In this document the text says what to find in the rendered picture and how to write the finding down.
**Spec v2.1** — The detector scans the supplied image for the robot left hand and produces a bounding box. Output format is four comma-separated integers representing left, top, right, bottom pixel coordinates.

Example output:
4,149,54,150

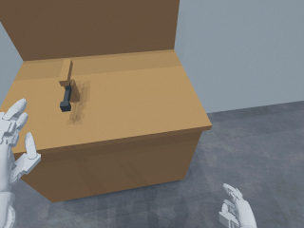
0,98,41,192

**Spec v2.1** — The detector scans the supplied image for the robot right hand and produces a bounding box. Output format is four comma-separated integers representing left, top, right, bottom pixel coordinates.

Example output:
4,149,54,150
218,183,257,228

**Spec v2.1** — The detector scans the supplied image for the left robot forearm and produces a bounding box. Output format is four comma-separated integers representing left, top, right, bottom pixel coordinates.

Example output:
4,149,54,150
0,191,18,228

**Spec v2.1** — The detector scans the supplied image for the counter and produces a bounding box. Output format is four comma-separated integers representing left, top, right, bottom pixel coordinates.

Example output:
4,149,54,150
0,0,212,203

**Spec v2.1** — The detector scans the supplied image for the tap lever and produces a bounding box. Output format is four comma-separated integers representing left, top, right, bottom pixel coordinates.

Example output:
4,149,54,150
60,83,72,112

